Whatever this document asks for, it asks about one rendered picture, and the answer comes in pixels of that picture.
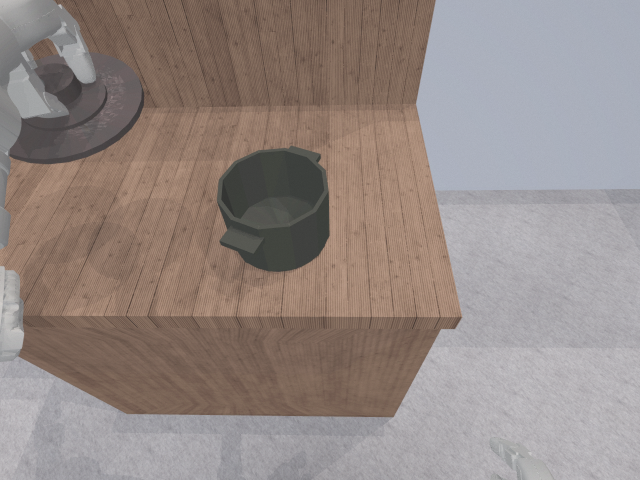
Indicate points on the left robot upper arm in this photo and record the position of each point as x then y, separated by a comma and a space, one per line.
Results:
11, 315

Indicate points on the robot left forearm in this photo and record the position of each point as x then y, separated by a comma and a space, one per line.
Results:
10, 120

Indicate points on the left robot hand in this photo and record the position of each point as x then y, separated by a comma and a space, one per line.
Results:
32, 21

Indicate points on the lid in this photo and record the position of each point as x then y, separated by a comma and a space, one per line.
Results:
103, 113

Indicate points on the knob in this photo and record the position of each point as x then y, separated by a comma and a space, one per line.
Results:
60, 81

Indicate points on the table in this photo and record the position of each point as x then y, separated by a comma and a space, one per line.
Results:
129, 295

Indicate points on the right robot hand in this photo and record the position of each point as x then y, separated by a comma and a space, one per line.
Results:
520, 459

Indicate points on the pot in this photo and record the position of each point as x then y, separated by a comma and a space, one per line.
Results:
275, 205

